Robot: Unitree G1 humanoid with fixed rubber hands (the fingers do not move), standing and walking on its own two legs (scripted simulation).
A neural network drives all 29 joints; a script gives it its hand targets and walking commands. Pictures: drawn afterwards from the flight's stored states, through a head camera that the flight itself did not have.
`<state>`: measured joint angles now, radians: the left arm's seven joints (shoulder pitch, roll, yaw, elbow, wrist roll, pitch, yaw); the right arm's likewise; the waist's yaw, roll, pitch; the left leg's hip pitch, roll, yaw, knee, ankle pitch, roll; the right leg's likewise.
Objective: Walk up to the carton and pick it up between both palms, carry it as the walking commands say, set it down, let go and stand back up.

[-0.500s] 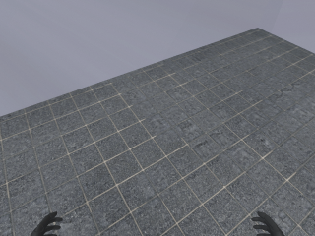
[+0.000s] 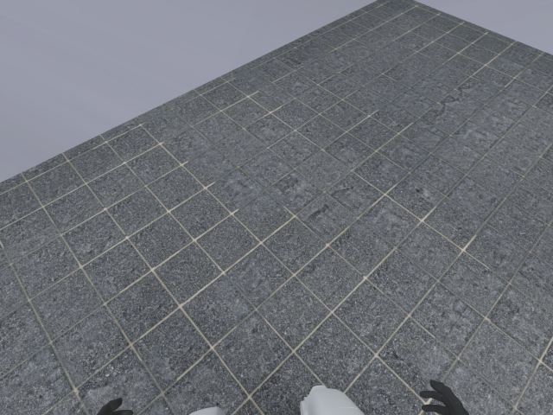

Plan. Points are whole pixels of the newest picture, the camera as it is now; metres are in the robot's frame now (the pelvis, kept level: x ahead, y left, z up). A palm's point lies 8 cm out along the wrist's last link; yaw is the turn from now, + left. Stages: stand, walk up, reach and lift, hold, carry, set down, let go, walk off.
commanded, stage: walk up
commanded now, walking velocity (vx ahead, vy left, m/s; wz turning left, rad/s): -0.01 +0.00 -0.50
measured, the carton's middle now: out of the picture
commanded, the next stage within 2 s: none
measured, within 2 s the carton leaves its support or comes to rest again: neither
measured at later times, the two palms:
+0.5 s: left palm out of the picture +0.12 +0.21 -0.10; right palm out of the picture +0.01 -0.32 -0.10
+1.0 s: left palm (199, 346) +0.22 +0.13 -0.09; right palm out of the picture -0.19 -0.28 -0.13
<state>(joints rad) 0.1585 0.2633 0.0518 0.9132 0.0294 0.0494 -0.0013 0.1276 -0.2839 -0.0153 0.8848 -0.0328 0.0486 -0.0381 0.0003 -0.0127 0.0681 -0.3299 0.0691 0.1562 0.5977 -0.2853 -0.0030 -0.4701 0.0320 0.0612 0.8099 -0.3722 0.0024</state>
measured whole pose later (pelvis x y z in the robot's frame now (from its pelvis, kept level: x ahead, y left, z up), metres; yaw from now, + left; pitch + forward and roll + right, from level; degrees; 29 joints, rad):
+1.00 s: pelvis -0.06 -0.02 +0.00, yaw -35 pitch +1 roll +0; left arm 0.06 0.31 0.07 0.86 0.01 0.04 -0.02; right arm 0.25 -0.29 -0.07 0.90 -0.02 0.03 -0.02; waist -0.02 0.04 0.07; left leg -0.23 0.16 0.22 0.66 -0.41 -0.05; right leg -0.28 -0.01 -0.07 0.59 -0.29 -0.01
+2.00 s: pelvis -0.10 +0.00 +0.01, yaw -63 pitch +1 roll +1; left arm 0.12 0.26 0.05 0.85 0.01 0.03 0.00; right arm 0.21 -0.27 -0.06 0.86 -0.01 0.06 -0.02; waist -0.01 0.03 0.08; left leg -0.42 0.06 0.05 0.95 -0.44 -0.06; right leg -0.23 0.00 0.00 0.49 -0.28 -0.03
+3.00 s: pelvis -0.08 +0.02 +0.01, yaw -91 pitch +1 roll +0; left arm 0.20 0.28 0.07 0.87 0.02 0.05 0.00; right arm 0.14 -0.24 -0.04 0.82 -0.03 0.03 -0.03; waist 0.01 -0.03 0.06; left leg -0.24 0.03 0.07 0.51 -0.26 0.00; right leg -0.35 0.04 0.07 0.63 -0.32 0.00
